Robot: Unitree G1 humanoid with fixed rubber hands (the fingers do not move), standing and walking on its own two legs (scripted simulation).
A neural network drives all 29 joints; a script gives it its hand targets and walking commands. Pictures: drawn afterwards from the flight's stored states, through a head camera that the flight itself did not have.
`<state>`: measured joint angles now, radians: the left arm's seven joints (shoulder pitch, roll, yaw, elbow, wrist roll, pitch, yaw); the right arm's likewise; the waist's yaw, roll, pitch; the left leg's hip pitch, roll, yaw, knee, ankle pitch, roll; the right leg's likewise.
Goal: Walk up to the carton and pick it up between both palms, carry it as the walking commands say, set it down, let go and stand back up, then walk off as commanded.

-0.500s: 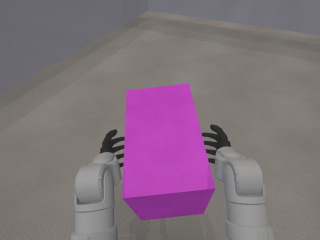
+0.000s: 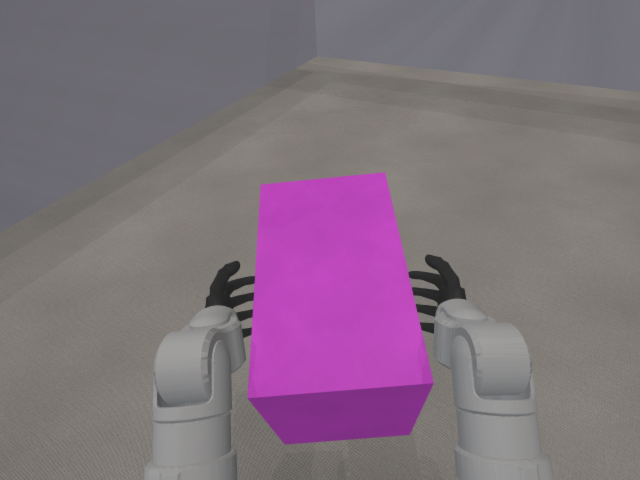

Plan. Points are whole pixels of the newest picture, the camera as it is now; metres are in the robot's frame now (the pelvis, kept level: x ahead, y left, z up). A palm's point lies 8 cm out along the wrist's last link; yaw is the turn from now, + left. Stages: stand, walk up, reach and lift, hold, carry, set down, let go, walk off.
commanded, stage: carry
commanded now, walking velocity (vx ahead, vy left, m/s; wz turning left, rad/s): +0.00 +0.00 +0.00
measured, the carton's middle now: (334, 309) +0.35 +0.01 +0.05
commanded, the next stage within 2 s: none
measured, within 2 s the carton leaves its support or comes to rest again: neither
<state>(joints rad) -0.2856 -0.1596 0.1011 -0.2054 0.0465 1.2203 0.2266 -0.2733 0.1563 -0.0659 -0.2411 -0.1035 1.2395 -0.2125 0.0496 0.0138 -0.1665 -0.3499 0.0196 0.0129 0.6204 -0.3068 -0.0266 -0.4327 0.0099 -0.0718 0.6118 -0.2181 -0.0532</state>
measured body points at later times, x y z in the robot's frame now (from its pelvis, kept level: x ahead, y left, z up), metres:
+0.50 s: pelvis -0.02 +0.00 +0.00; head -0.05 -0.02 +0.45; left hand +0.26 +0.14 +0.09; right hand +0.27 -0.13 +0.09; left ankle +0.01 +0.14 -0.72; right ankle +0.06 -0.08 -0.72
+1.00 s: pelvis -0.01 +0.00 +0.00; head -0.04 -0.01 +0.45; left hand +0.29 +0.14 +0.10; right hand +0.30 -0.12 +0.09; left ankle +0.01 +0.14 -0.72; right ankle +0.06 -0.08 -0.72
